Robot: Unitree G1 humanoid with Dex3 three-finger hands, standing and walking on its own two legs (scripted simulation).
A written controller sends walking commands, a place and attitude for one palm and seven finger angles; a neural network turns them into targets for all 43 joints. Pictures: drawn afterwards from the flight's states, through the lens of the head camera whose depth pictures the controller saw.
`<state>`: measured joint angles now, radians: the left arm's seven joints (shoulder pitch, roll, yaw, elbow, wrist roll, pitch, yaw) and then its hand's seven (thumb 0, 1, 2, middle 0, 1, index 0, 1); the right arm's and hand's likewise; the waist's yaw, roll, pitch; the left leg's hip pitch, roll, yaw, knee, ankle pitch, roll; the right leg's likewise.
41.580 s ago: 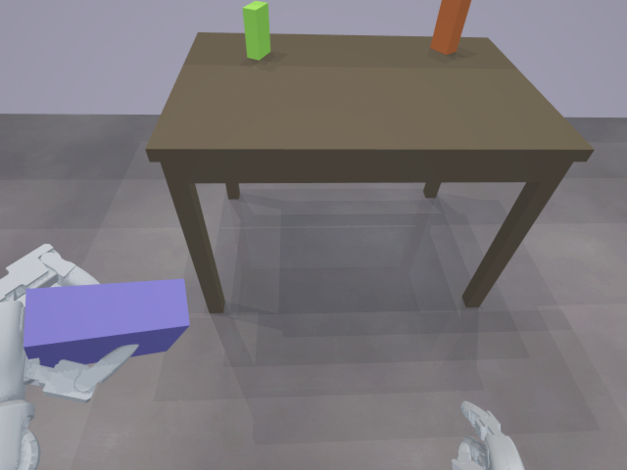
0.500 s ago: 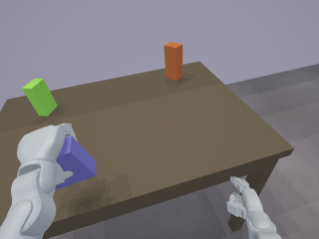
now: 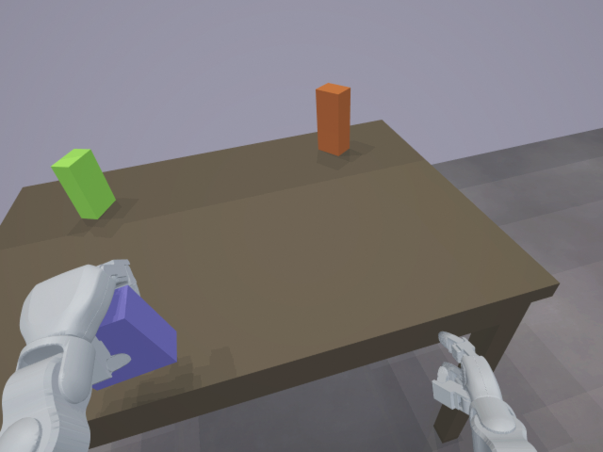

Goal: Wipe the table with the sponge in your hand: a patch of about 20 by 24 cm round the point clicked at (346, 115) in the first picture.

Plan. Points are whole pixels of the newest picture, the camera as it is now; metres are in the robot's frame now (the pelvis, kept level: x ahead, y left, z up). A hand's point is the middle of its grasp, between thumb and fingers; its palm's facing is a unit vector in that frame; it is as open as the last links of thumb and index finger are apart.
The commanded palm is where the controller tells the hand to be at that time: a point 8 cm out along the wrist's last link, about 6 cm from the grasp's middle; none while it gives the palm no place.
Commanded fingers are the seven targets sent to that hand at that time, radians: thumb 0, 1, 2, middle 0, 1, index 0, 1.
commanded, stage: bring the sponge back beside the body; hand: left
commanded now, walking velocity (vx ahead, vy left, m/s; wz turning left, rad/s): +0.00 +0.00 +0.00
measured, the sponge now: (121, 347) +0.19 +0.28 +0.08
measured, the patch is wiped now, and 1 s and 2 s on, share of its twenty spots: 1.00 1.00 1.00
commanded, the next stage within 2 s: step back with the hand held close in 0.48 s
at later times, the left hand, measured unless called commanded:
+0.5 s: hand (94, 335) +0.17 +0.29 +0.13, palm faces +0.15 -0.15 -0.98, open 8.9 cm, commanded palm +0.14 +0.28 +0.20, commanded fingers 0.00 0.10 1.30 -1.20 -1.60 -1.20 -1.60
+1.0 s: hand (103, 289) +0.20 +0.27 +0.18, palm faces +0.36 -0.82 -0.45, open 8.9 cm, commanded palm +0.16 +0.31 +0.18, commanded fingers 0.00 0.10 1.30 -1.20 -1.60 -1.20 -1.60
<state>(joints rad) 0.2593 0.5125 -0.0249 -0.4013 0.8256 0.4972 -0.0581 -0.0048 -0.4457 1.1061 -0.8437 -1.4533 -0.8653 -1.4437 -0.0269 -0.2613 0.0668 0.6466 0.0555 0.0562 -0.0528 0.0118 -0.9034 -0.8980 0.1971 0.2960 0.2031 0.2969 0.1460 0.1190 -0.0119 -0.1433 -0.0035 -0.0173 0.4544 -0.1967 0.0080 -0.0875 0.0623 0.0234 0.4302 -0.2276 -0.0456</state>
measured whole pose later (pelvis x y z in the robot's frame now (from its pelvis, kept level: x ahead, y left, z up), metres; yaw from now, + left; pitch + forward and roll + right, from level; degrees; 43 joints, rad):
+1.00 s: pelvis +0.00 +0.03 -0.01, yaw +0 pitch +2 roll -2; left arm 0.51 0.45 0.40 -0.61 -0.07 -0.10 0.11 -0.01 -0.45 1.10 -0.84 -1.45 -0.87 -1.44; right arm 0.28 -0.25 0.01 0.60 0.02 0.01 -0.08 0.01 -0.90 -0.90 0.20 0.30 0.20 0.30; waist -0.01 0.01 -0.04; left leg -0.41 -0.03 -0.04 0.63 -0.26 0.04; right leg -0.33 0.05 0.02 0.57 -0.27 -0.01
